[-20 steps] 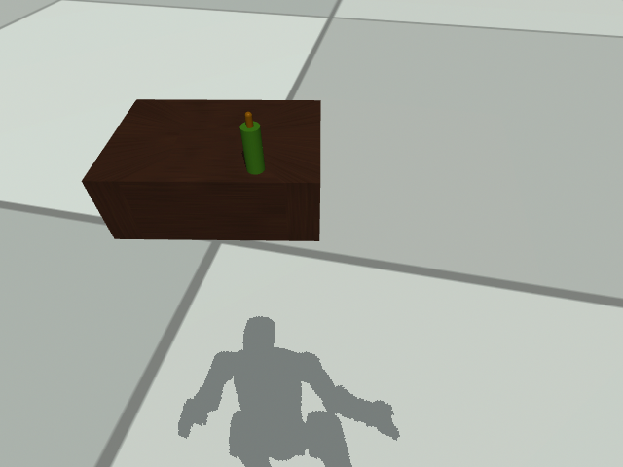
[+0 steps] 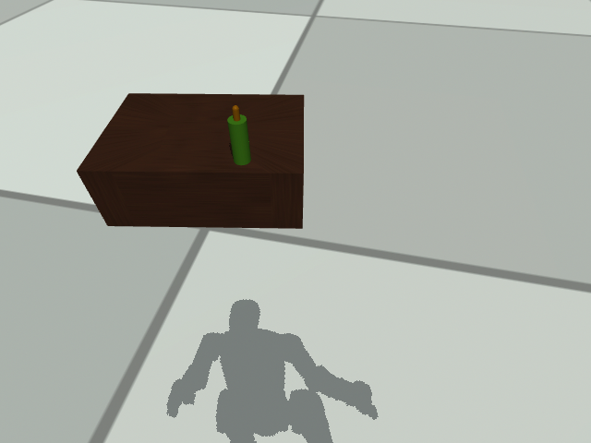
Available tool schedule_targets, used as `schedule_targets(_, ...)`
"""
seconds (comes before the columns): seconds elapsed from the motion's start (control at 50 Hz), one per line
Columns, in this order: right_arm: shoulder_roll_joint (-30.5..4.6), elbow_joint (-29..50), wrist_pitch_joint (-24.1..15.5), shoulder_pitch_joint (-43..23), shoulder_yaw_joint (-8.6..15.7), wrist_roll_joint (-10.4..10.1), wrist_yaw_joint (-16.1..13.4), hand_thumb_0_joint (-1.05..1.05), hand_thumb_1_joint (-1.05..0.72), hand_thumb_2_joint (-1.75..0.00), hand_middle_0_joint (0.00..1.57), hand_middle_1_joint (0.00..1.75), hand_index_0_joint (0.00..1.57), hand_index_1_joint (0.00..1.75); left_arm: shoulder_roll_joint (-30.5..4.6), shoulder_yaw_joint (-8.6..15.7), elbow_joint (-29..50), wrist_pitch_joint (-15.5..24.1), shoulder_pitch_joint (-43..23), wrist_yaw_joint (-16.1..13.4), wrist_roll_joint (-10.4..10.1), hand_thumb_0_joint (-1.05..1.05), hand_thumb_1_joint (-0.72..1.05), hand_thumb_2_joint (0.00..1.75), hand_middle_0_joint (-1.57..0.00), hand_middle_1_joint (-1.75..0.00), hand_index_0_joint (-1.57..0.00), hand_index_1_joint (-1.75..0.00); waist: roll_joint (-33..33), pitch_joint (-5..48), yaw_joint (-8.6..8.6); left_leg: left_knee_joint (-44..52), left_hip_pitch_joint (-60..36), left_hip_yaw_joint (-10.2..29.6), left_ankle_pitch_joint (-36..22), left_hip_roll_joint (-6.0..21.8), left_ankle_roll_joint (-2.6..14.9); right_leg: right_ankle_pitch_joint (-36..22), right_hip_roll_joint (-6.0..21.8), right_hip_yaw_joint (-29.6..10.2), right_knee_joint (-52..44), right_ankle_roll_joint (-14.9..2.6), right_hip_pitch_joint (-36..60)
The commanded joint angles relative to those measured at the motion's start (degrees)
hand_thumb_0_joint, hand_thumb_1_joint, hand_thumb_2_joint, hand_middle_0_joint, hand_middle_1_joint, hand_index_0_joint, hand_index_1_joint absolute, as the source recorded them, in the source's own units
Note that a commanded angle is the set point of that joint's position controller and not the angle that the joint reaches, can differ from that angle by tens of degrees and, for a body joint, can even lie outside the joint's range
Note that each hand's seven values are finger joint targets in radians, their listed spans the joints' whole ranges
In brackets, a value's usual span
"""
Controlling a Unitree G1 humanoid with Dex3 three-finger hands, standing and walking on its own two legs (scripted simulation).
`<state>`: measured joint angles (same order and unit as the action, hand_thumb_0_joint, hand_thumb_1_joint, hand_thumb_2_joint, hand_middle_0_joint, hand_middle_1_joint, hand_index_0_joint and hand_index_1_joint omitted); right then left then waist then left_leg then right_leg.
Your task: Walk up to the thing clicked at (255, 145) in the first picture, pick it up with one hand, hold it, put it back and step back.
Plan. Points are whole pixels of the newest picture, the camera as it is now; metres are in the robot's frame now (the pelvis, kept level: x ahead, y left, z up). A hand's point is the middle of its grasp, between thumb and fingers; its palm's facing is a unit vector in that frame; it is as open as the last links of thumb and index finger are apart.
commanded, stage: stand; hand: left
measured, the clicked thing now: (239, 134) +1.26 +0.25 -0.33
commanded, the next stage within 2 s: walk up in 0.72 s
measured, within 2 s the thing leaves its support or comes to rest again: neither
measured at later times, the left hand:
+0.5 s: hand out of the picture +0.08 +0.25 -0.16, palm faces -0.03 -0.94 -0.34, open 7.4 cm
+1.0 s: hand out of the picture +0.11 +0.26 -0.15, palm faces +0.01 -0.91 -0.42, open 7.4 cm
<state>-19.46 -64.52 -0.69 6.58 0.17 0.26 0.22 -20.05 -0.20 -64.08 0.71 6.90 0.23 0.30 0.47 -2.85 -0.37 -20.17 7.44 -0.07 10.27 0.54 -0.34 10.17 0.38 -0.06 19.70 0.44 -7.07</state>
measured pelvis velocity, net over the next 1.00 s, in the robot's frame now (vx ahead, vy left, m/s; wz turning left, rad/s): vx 0.06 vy -0.03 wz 0.00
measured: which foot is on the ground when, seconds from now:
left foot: down 0.00-0.96, up 0.98-1.00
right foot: down 0.00-1.00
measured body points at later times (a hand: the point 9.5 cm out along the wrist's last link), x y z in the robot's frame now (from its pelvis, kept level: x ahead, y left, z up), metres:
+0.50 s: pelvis +0.01 +0.00 +0.00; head +0.02 +0.00 +0.45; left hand +0.08 +0.30 -0.13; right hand +0.08 -0.30 -0.13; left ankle +0.01 +0.12 -0.75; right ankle +0.01 -0.12 -0.75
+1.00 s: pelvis +0.06 -0.03 -0.02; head +0.06 -0.05 +0.43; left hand +0.11 +0.31 -0.12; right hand +0.11 -0.36 -0.15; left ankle +0.01 +0.11 -0.72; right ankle +0.03 -0.13 -0.75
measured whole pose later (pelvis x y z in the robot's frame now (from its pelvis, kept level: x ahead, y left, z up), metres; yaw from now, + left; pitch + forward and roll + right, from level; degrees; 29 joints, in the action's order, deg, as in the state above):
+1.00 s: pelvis +0.06 -0.03 -0.02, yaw +0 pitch -2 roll +0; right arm -23.6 -59.3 0.5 13.9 5.4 1.8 2.7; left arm -23.6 5.1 -58.3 3.9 14.8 2.9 2.3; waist -2.2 -1.2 0.4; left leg -43.9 13.0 3.6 27.0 0.9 2.1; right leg 19.9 -0.5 4.6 31.5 -2.0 -9.5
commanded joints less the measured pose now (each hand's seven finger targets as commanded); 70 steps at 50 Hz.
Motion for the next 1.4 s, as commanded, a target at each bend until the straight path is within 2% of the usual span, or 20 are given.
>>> schedule_targets(0.0,-12.2,3.5,-1.2,-2.5,2.1,0.3,-0.6,0.00,-0.90,-0.90,0.20,0.30,0.20,0.30,-11.9,2.1,3.6,1.4,-2.6,-0.7,0.3,0.00,0.90,0.90,-0.20,-0.30,-0.20,-0.30,-0.9,4.0,0.28,3.7,-0.6,5.2,-4.1,6.7,1.88,-3.8,7.0,-5.4,-3.8,-1.94,0.1)
schedule_targets(0.68,-12.5,3.2,-1.1,-2.5,2.1,0.3,-0.6,0.00,-0.90,-0.90,0.20,0.30,0.20,0.30,-11.7,1.9,3.4,1.3,-1.8,-0.8,0.3,0.00,0.90,0.90,-0.20,-0.30,-0.20,-0.30,-1.3,3.9,0.39,4.0,-1.8,5.0,-7.3,6.8,1.47,-6.1,7.0,-4.7,-4.0,-1.70,0.3)
schedule_targets(0.7,-17.7,6.2,-1.9,2.0,5.9,1.2,0.9,0.00,-0.90,-0.90,0.20,0.30,0.20,0.30,-17.5,5.7,6.3,2.0,1.4,0.9,1.3,0.00,0.90,0.90,-0.20,-0.30,-0.20,-0.30,-1.2,10.1,0.15,-0.2,-3.1,6.6,22.9,4.9,6.02,21.2,3.5,-3.2,2.0,-3.81,1.4)
schedule_targets(0.72,-18.3,5.9,-2.0,2.5,6.5,1.7,1.5,0.00,-0.90,-0.90,0.20,0.30,0.20,0.30,-16.9,5.9,6.3,2.1,1.2,1.4,1.8,0.00,0.90,0.90,-0.20,-0.30,-0.20,-0.30,-3.5,5.5,0.34,0.6,1.3,9.4,31.3,6.2,7.17,28.0,4.1,-4.5,5.3,-4.63,-4.2)
schedule_targets(0.76,-17.6,7.1,-1.8,2.1,6.7,1.8,1.9,0.00,-0.90,-0.90,0.20,0.30,0.20,0.30,-14.7,6.0,8.2,2.1,-1.8,2.1,1.8,0.00,0.90,0.90,-0.20,-0.30,-0.20,-0.30,-6.2,-1.8,-0.32,4.6,3.7,13.5,34.7,8.8,8.66,27.0,2.3,-2.2,10.6,-3.84,-14.1)
schedule_targets(0.82,-19.3,9.3,-2.8,2.0,8.6,2.1,2.0,0.00,-0.90,-0.90,0.20,0.30,0.20,0.30,-13.4,6.2,10.7,2.2,-2.0,2.6,1.4,0.00,0.90,0.90,-0.20,-0.30,-0.20,-0.30,-8.4,-4.3,-0.38,9.7,-3.9,21.5,22.6,17.8,14.13,16.0,4.0,0.2,18.5,-2.97,-21.7)
schedule_targets(0.86,-18.3,10.7,-2.5,2.2,8.5,1.9,2.4,0.00,-0.90,-0.90,0.20,0.30,0.20,0.30,-14.3,6.6,10.3,3.1,0.3,2.9,1.5,0.00,0.90,0.90,-0.20,-0.30,-0.20,-0.30,-7.0,-0.7,-0.02,7.0,-1.5,18.8,25.2,15.3,13.28,16.7,3.7,-0.3,13.7,-2.92,-15.3)
schedule_targets(0.9,-17.6,13.4,-1.5,-5.1,8.3,1.8,2.9,0.00,-0.90,-0.90,0.20,0.30,0.20,0.30,-13.9,7.8,7.1,3.4,11.3,2.8,1.6,0.00,0.90,0.90,-0.20,-0.30,-0.20,-0.30,-7.7,-0.2,6.85,-2.2,15.1,9.5,26.5,9.9,9.29,11.1,1.6,1.8,4.6,-4.00,7.1)
schedule_targets(0.92,-12.4,14.7,-1.4,-6.5,6.4,1.3,3.0,0.00,-0.90,-0.90,0.20,0.30,0.20,0.30,-17.5,9.0,5.0,4.2,19.3,2.0,2.1,0.00,0.90,0.90,-0.20,-0.30,-0.20,-0.30,5.3,1.4,10.61,-19.9,25.4,1.3,23.6,2.3,5.71,17.3,5.4,-6.7,-3.2,-4.36,18.4)
schedule_targets(0.94,-9.1,16.8,-1.4,-8.2,5.3,1.5,2.7,0.00,-0.90,-0.90,0.20,0.30,0.20,0.30,-22.9,10.1,5.3,4.7,22.4,1.3,2.6,0.00,0.90,0.90,-0.20,-0.30,-0.20,-0.30,16.1,-1.8,11.72,-36.0,40.5,0.3,24.2,-6.1,2.74,26.0,18.5,-30.3,-11.7,-6.46,20.1)
schedule_targets(0.96,-12.5,17.0,-1.5,-7.7,5.9,1.5,2.0,0.00,-0.90,-0.90,0.20,0.30,0.20,0.30,-23.0,9.6,8.0,4.6,15.6,1.1,2.5,0.00,0.90,0.90,-0.20,-0.30,-0.20,-0.30,5.7,-6.0,8.65,-38.2,39.3,9.1,18.7,-1.9,2.03,27.7,25.1,-36.3,-14.6,-11.43,12.5)
schedule_targets(0.98,-14.7,15.7,-2.0,-3.7,6.3,1.2,2.0,0.00,-0.90,-0.90,0.20,0.30,0.20,0.30,-22.6,9.2,10.3,4.7,11.4,1.3,2.0,0.00,0.90,0.90,-0.20,-0.30,-0.20,-0.30,2.8,-7.8,6.01,-38.3,37.8,8.9,16.4,1.1,2.16,22.8,26.2,-35.0,-13.6,-14.07,10.8)
schedule_targets(1.04,-14.6,12.7,-2.3,2.8,6.4,0.8,2.6,0.00,-0.90,-0.90,0.20,0.30,0.20,0.30,-16.7,7.8,12.1,5.6,8.3,0.6,0.3,0.00,0.90,0.90,-0.20,-0.30,-0.20,-0.30,2.7,-3.8,1.35,-37.3,32.6,8.6,8.0,1.3,1.86,-13.8,14.1,-10.3,-6.7,-7.08,15.8)
schedule_targets(1.08,-13.4,13.8,-1.8,2.3,5.9,0.7,3.2,0.00,-0.90,-0.90,0.20,0.30,0.20,0.30,-16.1,7.5,12.5,5.4,9.9,0.6,0.2,0.00,0.90,0.90,-0.20,-0.30,-0.20,-0.30,5.3,-2.5,1.75,-33.5,27.9,5.3,4.9,0.5,1.43,-25.3,11.5,-3.4,-4.6,-6.94,12.9)
schedule_targets(1.2,-11.3,18.8,-1.4,-5.7,5.8,1.0,4.5,0.00,-0.90,-0.90,0.20,0.30,0.20,0.30,-17.0,7.2,14.9,4.7,11.8,0.9,0.3,0.00,0.90,0.90,-0.20,-0.30,-0.20,-0.30,7.1,-3.9,4.68,-12.4,16.7,-3.8,-4.9,0.7,1.65,-21.3,9.9,2.1,-6.4,-6.81,6.2)
schedule_targets(1.28,-13.2,17.2,-1.6,4.3,7.7,1.9,3.9,0.00,-0.90,-0.90,0.20,0.30,0.20,0.30,-18.4,7.2,16.0,4.4,10.5,0.0,-0.5,0.00,0.90,0.90,-0.20,-0.30,-0.20,-0.30,2.9,1.2,-0.82,-9.6,3.9,-3.8,-8.1,0.4,5.53,-29.9,12.5,1.8,7.3,-7.85,5.7)
schedule_targets(1.32,-18.0,14.7,-2.1,19.0,10.1,3.4,3.1,0.00,-0.90,-0.90,0.20,0.30,0.20,0.30,-15.2,6.1,17.3,4.0,13.9,-0.3,-1.2,0.00,0.90,0.90,-0.20,-0.30,-0.20,-0.30,-7.5,11.6,-7.47,-8.3,-18.2,2.9,0.4,2.9,10.44,-21.2,6.3,5.6,35.1,-4.71,-6.8)
schedule_targets(1.34,-22.4,16.0,-2.4,21.2,11.6,3.3,2.5,0.00,-0.90,-0.90,0.20,0.30,0.20,0.30,-11.9,5.8,17.7,3.8,18.7,-0.1,-2.3,0.00,0.90,0.90,-0.20,-0.30,-0.20,-0.30,-18.7,16.2,-6.85,-4.1,-28.3,32.0,3.4,18.7,17.63,9.6,-6.0,3.3,52.2,-1.62,-23.0)
schedule_targets(1.36,-21.5,17.1,-2.5,17.9,11.4,0.7,2.3,0.00,-0.90,-0.90,0.20,0.30,0.20,0.30,-16.3,6.3,16.6,3.4,18.2,-0.8,-1.6,0.00,0.90,0.90,-0.20,-0.30,-0.20,-0.30,-12.6,17.6,-5.80,2.0,-27.3,41.5,10.7,22.0,20.65,21.4,-3.9,-4.4,55.6,-4.36,-25.3)
schedule_targets(1.38,-20.0,18.4,-2.4,14.3,11.1,-0.3,1.9,0.00,-0.90,-0.90,0.20,0.30,0.20,0.30,-17.9,5.9,16.3,3.4,16.2,-0.7,-1.1,0.00,0.90,0.90,-0.20,-0.30,-0.20,-0.30,-9.1,12.7,-4.32,4.9,-19.6,37.3,16.1,22.2,20.00,18.8,-0.2,-6.2,57.1,-4.65,-25.7)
